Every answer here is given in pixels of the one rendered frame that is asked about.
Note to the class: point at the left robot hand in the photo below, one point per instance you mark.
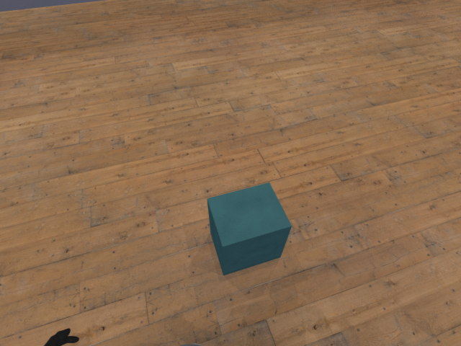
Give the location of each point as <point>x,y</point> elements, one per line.
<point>61,338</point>

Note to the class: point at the carton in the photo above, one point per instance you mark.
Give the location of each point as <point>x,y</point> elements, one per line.
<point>248,227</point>

